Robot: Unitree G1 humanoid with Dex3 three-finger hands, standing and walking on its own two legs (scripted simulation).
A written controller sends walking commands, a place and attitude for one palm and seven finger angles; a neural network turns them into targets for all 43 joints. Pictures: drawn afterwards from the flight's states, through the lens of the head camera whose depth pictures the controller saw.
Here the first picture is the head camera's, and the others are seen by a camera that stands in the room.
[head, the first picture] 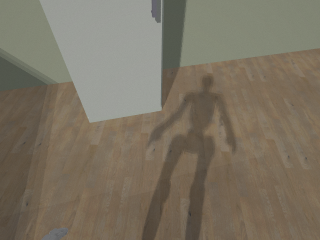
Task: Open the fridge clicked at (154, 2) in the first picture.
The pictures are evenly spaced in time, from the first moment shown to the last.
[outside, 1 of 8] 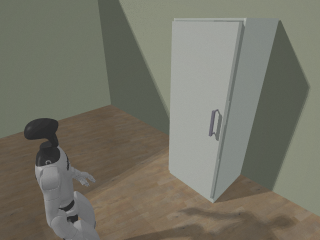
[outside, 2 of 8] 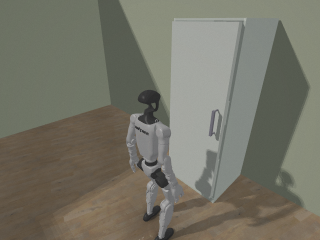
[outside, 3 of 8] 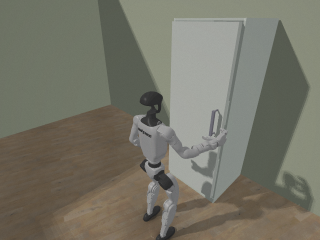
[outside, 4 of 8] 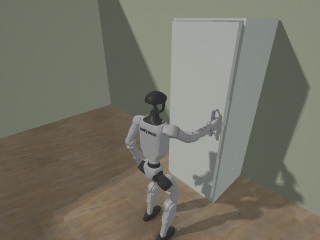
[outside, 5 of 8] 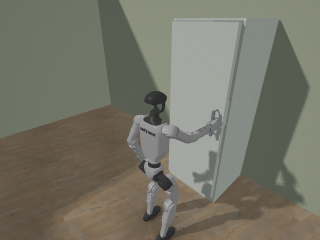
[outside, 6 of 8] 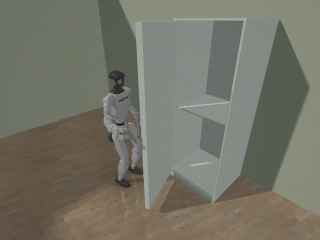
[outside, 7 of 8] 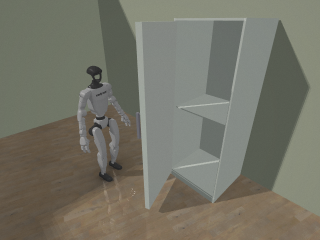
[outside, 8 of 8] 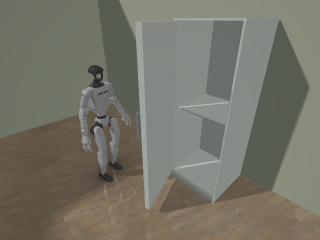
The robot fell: no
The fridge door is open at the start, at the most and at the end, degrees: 0 74 68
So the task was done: yes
